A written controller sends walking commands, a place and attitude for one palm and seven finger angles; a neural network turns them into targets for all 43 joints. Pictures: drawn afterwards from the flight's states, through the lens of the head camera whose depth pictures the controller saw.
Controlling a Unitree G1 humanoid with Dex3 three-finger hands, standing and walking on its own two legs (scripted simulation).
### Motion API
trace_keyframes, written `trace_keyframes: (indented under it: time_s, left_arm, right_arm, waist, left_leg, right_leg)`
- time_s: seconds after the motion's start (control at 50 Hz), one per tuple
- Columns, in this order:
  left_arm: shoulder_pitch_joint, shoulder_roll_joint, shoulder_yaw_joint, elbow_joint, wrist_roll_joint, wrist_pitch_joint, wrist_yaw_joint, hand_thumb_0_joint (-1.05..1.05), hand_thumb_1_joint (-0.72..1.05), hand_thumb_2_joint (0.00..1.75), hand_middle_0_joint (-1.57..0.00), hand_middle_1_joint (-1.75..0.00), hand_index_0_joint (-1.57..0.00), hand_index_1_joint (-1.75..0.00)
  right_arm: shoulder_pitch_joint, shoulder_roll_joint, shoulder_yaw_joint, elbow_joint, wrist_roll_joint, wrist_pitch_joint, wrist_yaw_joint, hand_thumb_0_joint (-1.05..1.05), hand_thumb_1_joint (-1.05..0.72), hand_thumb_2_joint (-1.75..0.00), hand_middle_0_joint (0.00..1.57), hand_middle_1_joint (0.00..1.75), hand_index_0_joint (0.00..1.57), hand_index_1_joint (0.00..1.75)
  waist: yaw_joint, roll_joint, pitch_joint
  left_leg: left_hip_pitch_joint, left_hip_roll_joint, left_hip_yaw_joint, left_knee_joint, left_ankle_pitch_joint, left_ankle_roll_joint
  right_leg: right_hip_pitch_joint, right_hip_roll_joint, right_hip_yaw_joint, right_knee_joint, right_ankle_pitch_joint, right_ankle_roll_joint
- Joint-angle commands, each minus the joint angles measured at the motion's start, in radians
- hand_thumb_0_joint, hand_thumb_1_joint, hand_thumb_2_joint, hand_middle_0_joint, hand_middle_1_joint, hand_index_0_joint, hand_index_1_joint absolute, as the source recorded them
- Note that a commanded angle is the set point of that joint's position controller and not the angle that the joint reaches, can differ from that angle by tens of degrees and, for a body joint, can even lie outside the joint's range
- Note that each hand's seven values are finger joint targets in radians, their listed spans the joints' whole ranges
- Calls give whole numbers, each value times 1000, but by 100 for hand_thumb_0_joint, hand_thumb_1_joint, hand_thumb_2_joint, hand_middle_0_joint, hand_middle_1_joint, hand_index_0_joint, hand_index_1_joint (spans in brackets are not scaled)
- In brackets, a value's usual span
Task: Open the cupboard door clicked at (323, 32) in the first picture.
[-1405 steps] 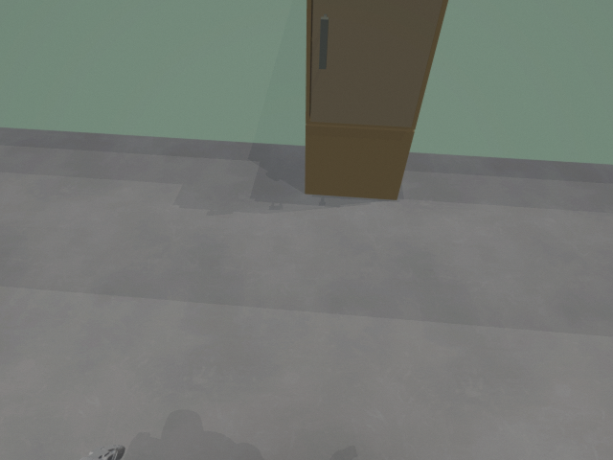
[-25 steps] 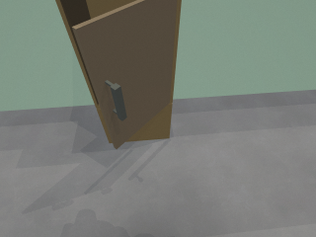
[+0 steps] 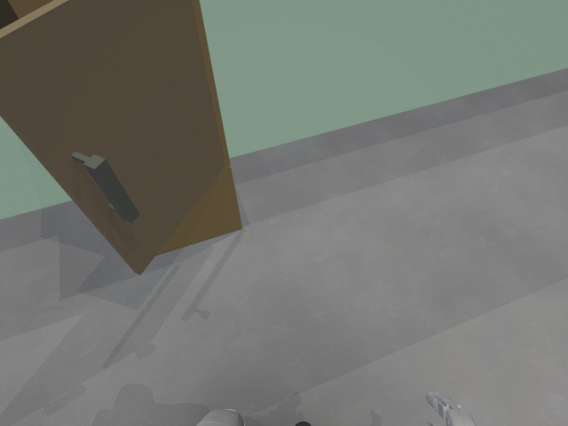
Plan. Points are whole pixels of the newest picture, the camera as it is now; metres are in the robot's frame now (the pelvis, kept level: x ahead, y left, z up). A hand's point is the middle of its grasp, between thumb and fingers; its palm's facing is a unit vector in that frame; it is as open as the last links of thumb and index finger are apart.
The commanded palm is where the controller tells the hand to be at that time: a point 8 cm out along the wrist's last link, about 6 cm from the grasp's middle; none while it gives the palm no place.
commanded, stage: walk to a spot facing it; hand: left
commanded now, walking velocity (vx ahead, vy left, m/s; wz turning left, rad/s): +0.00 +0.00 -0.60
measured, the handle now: (105, 188) +0.47 +0.38 -0.03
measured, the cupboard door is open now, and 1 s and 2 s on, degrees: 43 43 43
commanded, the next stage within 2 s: none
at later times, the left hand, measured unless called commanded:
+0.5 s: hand (190, 407) +0.15 +0.17 -0.18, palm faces -0.31 -0.91 -0.27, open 7.4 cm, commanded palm none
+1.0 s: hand (248, 381) +0.20 +0.08 -0.17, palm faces -0.56 -0.80 -0.23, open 7.4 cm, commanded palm none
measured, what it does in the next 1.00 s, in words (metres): steps on the spot, turning right: left foot, then right foot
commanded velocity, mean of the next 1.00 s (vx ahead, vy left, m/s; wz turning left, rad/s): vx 0.10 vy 0.00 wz -0.60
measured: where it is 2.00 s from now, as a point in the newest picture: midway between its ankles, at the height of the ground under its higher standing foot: (410, 416)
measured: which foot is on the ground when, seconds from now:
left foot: up 0.00-0.06, down 0.08-0.32, up 0.34-0.54, down 0.56-0.76, up 0.78-1.00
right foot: down 0.00-0.08, up 0.10-0.30, down 0.32-0.54, up 0.56-0.76, down 0.78-1.00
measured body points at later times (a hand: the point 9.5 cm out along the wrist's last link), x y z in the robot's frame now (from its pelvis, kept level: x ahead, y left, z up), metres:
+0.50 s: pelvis +0.00 -0.01 -0.02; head +0.06 -0.03 +0.43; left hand +0.17 +0.22 -0.16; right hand -0.01 -0.30 -0.15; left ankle +0.04 +0.13 -0.71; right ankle +0.01 -0.13 -0.74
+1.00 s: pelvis +0.03 -0.05 -0.01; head +0.07 -0.07 +0.44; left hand +0.23 +0.13 -0.16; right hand -0.06 -0.32 -0.14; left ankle +0.12 +0.05 -0.72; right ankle -0.05 -0.14 -0.74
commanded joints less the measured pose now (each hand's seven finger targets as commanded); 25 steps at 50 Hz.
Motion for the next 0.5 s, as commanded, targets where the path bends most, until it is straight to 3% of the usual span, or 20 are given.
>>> trace_keyframes:
  time_s: [0.0,0.02,0.04,0.06,0.08,0.1,0.12,0.14,0.16,0.2,0.22,0.24,0.26,0.28,0.3,0.32,0.34,0.38,0.42,0.48]
  left_arm:
    - [-18,199,50,-89,-8,-17,18,0,90,90,-20,-30,-20,-30]
    - [-43,174,44,-102,-15,-15,16,0,90,90,-20,-30,-20,-30]
    - [-41,123,31,-126,-27,-15,5,0,90,90,-20,-30,-20,-30]
    - [-61,125,28,-155,-26,-20,-11,0,90,90,-20,-30,-20,-30]
    - [-84,151,40,-189,-13,-30,-25,0,90,90,-20,-30,-20,-30]
    - [-88,151,43,-165,1,-18,-27,0,90,90,-20,-30,-20,-30]
    - [-87,139,42,-155,-6,-11,-31,0,90,90,-20,-30,-20,-30]
    - [-88,129,36,-157,-11,-8,-37,0,90,90,-20,-30,-20,-30]
    - [-87,117,28,-162,-13,-8,-41,0,90,90,-20,-30,-20,-30]
    - [-91,108,17,-162,-11,-15,-46,0,90,90,-20,-30,-20,-30]
    - [-78,109,16,-157,-14,-19,-47,0,90,90,-20,-30,-20,-30]
    - [-43,121,20,-146,-16,-22,-47,0,90,90,-20,-30,-20,-30]
    - [21,157,30,-129,-16,-28,-44,0,90,90,-20,-30,-20,-30]
    - [68,269,51,-122,-4,-38,-28,0,90,90,-20,-30,-20,-30]
    - [122,347,62,-107,-12,-35,-12,0,90,90,-20,-30,-20,-30]
    - [70,359,61,-127,-9,-23,-8,0,90,90,-20,-30,-20,-30]
    - [2,302,59,-140,-2,-20,1,0,90,90,-20,-30,-20,-30]
    - [-69,257,47,-156,1,-18,11,0,90,90,-20,-30,-20,-30]
    - [-83,255,40,-157,-1,-19,9,0,90,90,-20,-30,-20,-30]
    - [-129,239,30,-155,-9,-8,1,0,90,90,-20,-30,-20,-30]
  right_arm:
    - [118,-107,-20,-46,6,-26,-18,0,-90,-90,20,30,20,30]
    - [167,-137,-23,-32,3,-34,-25,0,-90,-90,20,30,20,30]
    - [173,-222,-39,-37,-14,-41,-32,0,-90,-90,20,30,20,30]
    - [161,-281,-46,-62,-27,-38,-36,0,-90,-90,20,30,20,30]
    - [118,-288,-45,-96,-26,-37,-41,0,-90,-90,20,30,20,30]
    - [108,-242,-32,-87,-41,-47,-27,0,-90,-90,20,30,20,30]
    - [82,-225,-24,-92,-41,-45,-25,0,-90,-90,20,30,20,30]
    - [62,-207,-21,-95,-42,-44,-24,0,-90,-90,20,30,20,30]
    - [68,-206,-21,-96,-45,-42,-24,0,-90,-90,20,30,20,30]
    - [123,-237,-32,-86,-46,-38,-21,0,-90,-90,20,30,20,30]
    - [142,-250,-35,-80,-41,-36,-18,0,-90,-90,20,30,20,30]
    - [137,-261,-39,-82,-35,-33,-15,0,-90,-90,20,30,20,30]
    - [119,-255,-39,-93,-27,-31,-11,0,-90,-90,20,30,20,30]
    - [122,-185,-29,-125,-13,-27,-2,0,-90,-90,20,30,20,30]
    - [75,-155,-13,-156,-3,-22,-5,0,-90,-90,20,30,20,30]
    - [78,-156,-10,-159,-1,-24,0,0,-90,-90,20,30,20,30]
    - [72,-169,-14,-134,-7,-21,-4,0,-90,-90,20,30,20,30]
    - [110,-155,-9,-108,-7,-25,1,0,-90,-90,20,30,20,30]
    - [134,-116,0,-87,-5,-24,4,0,-90,-90,20,30,20,30]
    - [246,-122,-3,-51,-4,-26,1,0,-90,-90,20,30,20,30]
  waist:
    - [-49,-85,-184]
    - [-76,-32,-199]
    - [-79,216,-164]
    - [-74,352,-131]
    - [-54,215,-96]
    - [-42,192,-107]
    - [-26,262,-85]
    - [-17,291,-79]
    - [-19,291,-101]
    - [-46,269,-142]
    - [-45,237,-155]
    - [-26,224,-162]
    - [8,154,-175]
    - [21,-140,-186]
    - [67,-276,-196]
    - [44,-199,-144]
    - [14,-239,-156]
    - [-26,-186,-200]
    - [-39,-89,-185]
    - [-94,-93,-145]
  left_leg:
    - [153,-5,-9,-283,101,16]
    - [322,55,-50,-409,151,36]
    - [442,259,-270,-514,96,110]
    - [365,481,-438,-580,163,221]
    - [189,523,-412,-547,241,279]
    - [168,442,-337,-524,345,262]
    - [149,375,-214,-487,440,228]
    - [159,323,-102,-441,551,193]
    - [184,297,-35,-391,651,170]
    - [224,282,19,-305,741,134]
    - [210,281,29,-269,727,121]
    - [167,269,51,-224,664,96]
    - [79,228,85,-111,532,54]
    - [-137,98,184,117,182,-20]
    - [-200,54,103,303,-256,-25]
    - [-199,87,26,343,-233,-8]
    - [-210,86,14,370,-167,-9]
    - [-116,91,21,264,-105,-12]
    - [-6,57,62,64,-45,-13]
    - [200,33,73,-234,125,-2]
  right_leg:
    - [86,-221,285,-55,162,-54]
    - [-57,-170,240,-9,48,-7]
    - [-280,-36,93,137,-176,48]
    - [-342,-14,-112,401,-432,98]
    - [-289,-95,-147,560,-407,124]
    - [-273,-87,-149,649,-375,123]
    - [-269,-109,-164,669,-349,126]
    - [-251,-123,-190,621,-338,125]
    - [-204,-126,-224,530,-342,119]
    - [-102,-94,-304,369,-316,105]
    - [-33,-81,-321,291,-258,96]
    - [53,-73,-331,200,-162,87]
    - [185,-101,-286,72,14,67]
    - [328,-339,81,-50,294,-27]
    - [275,-522,290,-103,438,-167]
    - [162,-497,298,-98,155,-211]
    - [135,-413,295,-93,76,-187]
    - [105,-363,189,-46,151,-148]
    - [37,-329,164,-30,181,-128]
    - [-122,-257,143,-15,-66,-46]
